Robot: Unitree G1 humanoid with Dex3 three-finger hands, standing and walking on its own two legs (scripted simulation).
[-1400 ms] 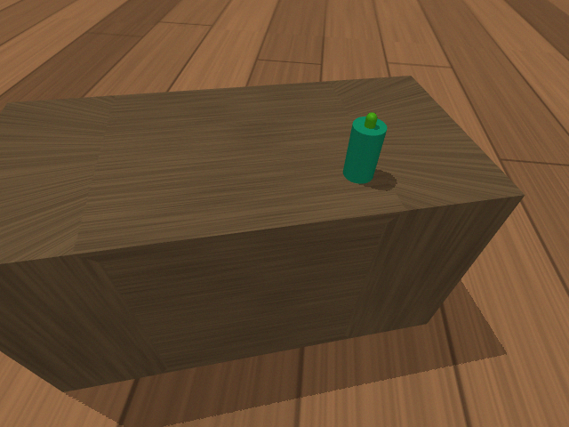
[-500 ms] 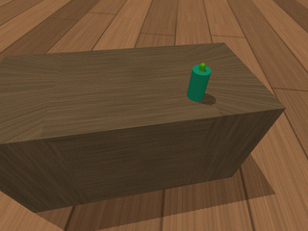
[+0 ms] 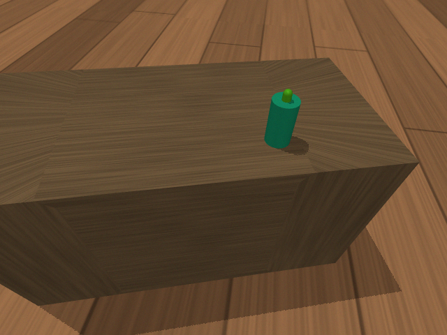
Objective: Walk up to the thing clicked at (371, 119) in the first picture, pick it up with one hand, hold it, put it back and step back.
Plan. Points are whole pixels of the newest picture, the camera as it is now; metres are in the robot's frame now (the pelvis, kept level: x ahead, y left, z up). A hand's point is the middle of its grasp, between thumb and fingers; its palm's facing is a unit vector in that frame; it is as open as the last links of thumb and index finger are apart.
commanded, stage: walk up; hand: right
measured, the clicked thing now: (282, 116) +0.66 -0.15 +0.02
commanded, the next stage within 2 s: stand in 1.78 s
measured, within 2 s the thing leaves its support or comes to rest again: neither
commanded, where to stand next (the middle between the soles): +0.19 -0.01 m, yaw +9 degrees
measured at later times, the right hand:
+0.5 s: hand (342, 283) +0.27 -0.26 -0.13, palm faces -0.16 +0.90 -0.41, open 7.4 cm
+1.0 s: hand (344, 286) +0.27 -0.27 -0.15, palm faces -0.19 +0.92 -0.35, open 7.4 cm
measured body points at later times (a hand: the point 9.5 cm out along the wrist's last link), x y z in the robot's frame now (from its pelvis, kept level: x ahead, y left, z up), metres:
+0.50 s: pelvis +0.12 -0.01 -0.01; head +0.15 +0.01 +0.44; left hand +0.14 +0.30 -0.14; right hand +0.28 -0.30 -0.10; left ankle +0.18 +0.11 -0.73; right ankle +0.10 -0.15 -0.69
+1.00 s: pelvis +0.15 -0.03 +0.00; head +0.18 -0.02 +0.45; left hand +0.21 +0.30 -0.12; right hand +0.28 -0.32 -0.13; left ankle +0.15 +0.10 -0.73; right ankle +0.18 -0.16 -0.73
